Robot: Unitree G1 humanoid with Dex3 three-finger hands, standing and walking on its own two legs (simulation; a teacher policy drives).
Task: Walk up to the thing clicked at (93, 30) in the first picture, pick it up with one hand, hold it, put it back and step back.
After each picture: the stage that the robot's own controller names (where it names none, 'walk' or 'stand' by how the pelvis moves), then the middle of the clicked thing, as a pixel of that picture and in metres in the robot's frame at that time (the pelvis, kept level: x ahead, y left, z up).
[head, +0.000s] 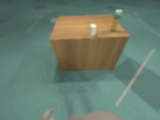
stand; (92, 30) +1.04 +0.03 +0.00
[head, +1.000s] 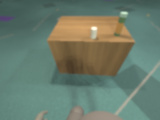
walk; (93, 33) +0.93 +0.06 +0.01
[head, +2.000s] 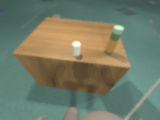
walk; (76, 49) +0.57 +0.18 +0.03
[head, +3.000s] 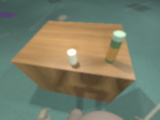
stand; (72, 57) +0.47 +0.19 +0.03
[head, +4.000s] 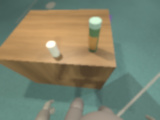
stand; (53, 49) +0.49 +0.32 +0.03
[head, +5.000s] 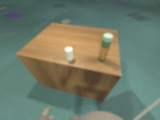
stand; (69, 53) +0.56 +0.24 +0.00
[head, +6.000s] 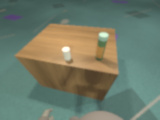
stand; (66, 54) +0.56 +0.26 +0.00
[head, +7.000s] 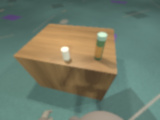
stand; (65, 54) +0.56 +0.27 +0.00
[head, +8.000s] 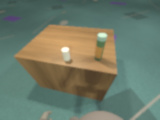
stand; (66, 54) +0.57 +0.27 +0.00
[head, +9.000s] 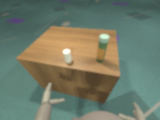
rise first; (67, 56) +0.55 +0.27 +0.00
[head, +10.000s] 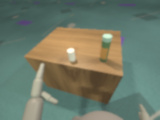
go down; (71, 55) +0.57 +0.26 +0.00
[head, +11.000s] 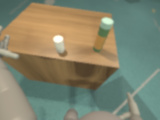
go down; (59, 44) +0.55 +0.23 +0.03
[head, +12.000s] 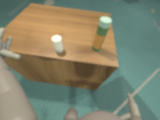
approach; (57, 44) +0.55 +0.24 +0.04
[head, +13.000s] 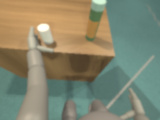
close in; (46, 35) +0.57 +0.27 +0.08
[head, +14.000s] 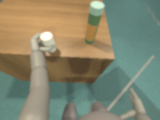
lift; (49, 42) +0.52 +0.24 +0.08
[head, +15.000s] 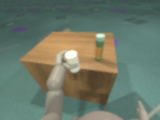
lift; (72, 61) +0.33 +0.13 +0.19
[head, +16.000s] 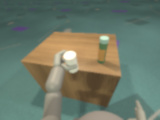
hold; (71, 62) +0.32 +0.15 +0.19
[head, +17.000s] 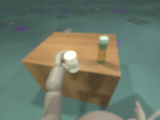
hold; (72, 62) +0.33 +0.14 +0.19
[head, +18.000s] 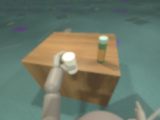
hold; (70, 63) +0.32 +0.15 +0.19
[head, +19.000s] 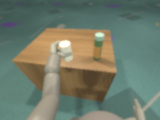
crouch; (66, 51) +0.42 +0.18 +0.19
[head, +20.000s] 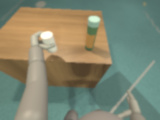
lower; (49, 42) +0.50 +0.24 +0.12
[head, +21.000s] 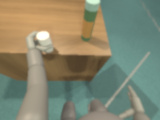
lower; (46, 42) +0.51 +0.24 +0.08
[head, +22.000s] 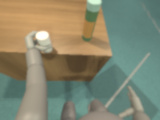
lower; (45, 42) +0.51 +0.24 +0.08
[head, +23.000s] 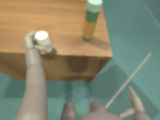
lower; (44, 42) +0.51 +0.25 +0.08
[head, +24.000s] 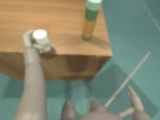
lower; (43, 41) +0.52 +0.25 +0.08
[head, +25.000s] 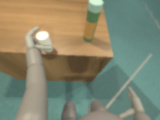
open; (45, 42) +0.51 +0.25 +0.08
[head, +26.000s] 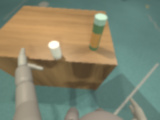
sink last; (55, 50) +0.49 +0.24 +0.06
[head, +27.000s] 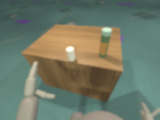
stand; (70, 54) +0.54 +0.24 +0.05
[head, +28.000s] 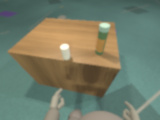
stand; (65, 52) +0.52 +0.24 +0.05
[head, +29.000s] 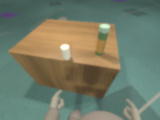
stand; (66, 52) +0.53 +0.24 +0.06
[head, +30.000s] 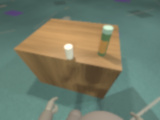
stand; (69, 52) +0.53 +0.23 +0.04
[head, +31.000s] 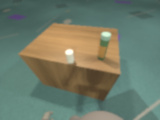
stand; (70, 56) +0.53 +0.23 +0.00
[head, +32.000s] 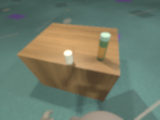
stand; (68, 57) +0.52 +0.23 +0.00
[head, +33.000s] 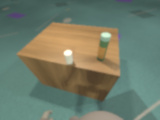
stand; (68, 57) +0.51 +0.23 +0.00
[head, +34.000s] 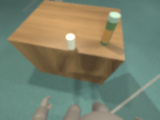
walk; (70, 42) +0.57 +0.19 +0.01
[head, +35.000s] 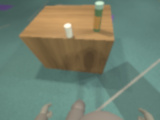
walk; (68, 31) +0.76 +0.29 +0.03
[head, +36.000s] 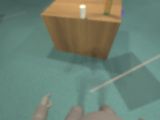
walk; (82, 12) +1.09 +0.19 +0.03
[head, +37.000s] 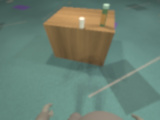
stand; (81, 23) +1.12 +0.21 +0.01
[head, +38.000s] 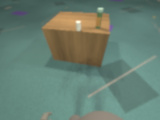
stand; (78, 26) +1.15 +0.23 +0.00
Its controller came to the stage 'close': yes
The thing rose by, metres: 0.20
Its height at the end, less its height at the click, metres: +0.00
